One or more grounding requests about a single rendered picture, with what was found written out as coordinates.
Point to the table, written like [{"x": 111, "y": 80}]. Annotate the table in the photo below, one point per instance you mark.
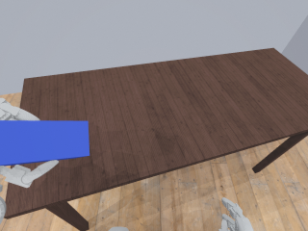
[{"x": 149, "y": 119}]

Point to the right robot hand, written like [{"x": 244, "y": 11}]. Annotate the right robot hand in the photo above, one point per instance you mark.
[{"x": 240, "y": 222}]

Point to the left robot hand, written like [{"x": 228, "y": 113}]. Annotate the left robot hand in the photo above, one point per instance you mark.
[{"x": 19, "y": 175}]

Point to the sponge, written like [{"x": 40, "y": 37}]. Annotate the sponge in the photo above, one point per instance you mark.
[{"x": 36, "y": 141}]

